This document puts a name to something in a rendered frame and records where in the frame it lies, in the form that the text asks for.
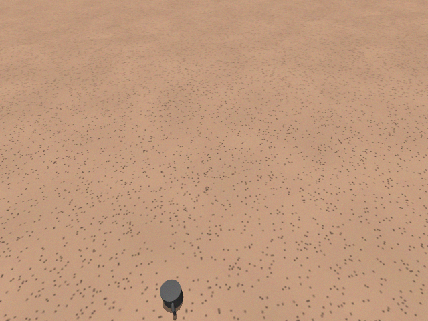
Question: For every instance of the mug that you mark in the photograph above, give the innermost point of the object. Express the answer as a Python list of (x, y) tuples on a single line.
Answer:
[(172, 294)]

